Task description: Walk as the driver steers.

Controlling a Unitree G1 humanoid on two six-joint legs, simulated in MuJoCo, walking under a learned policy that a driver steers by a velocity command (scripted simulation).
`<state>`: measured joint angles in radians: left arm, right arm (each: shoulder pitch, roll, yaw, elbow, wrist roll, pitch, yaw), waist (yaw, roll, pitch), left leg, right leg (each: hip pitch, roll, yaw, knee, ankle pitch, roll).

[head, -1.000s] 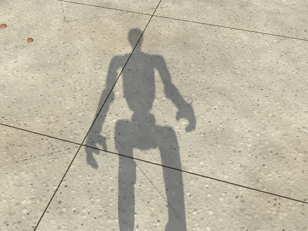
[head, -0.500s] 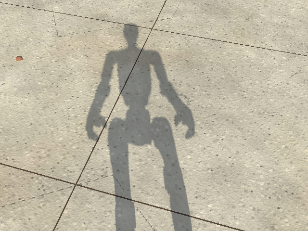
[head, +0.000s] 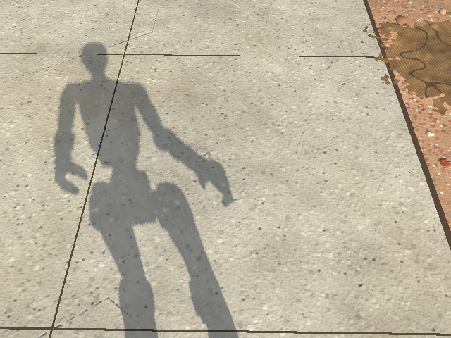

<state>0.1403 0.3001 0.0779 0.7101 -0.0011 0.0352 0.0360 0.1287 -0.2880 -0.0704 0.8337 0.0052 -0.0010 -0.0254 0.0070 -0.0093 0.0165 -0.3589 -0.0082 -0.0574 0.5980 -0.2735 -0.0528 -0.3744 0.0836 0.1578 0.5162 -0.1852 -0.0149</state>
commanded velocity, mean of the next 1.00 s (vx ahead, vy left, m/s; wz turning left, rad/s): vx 0.13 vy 0.00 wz -0.07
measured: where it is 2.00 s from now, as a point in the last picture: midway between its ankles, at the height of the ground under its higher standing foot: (242, 259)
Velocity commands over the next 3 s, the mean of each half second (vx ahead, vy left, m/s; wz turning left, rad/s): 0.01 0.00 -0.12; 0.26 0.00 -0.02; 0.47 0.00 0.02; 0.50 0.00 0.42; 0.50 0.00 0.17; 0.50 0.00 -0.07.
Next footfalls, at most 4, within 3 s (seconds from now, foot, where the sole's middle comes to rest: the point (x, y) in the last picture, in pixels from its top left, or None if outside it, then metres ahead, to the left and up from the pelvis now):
0.02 left None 0.05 0.13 -0.77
0.32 right None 0.02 -0.13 -0.77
1.24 right None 0.42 -0.13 -0.77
1.80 left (201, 254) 0.72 0.11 -0.77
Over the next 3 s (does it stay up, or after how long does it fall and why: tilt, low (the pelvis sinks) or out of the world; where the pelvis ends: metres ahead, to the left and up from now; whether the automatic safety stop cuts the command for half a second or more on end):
stays up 1.23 0.19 0.00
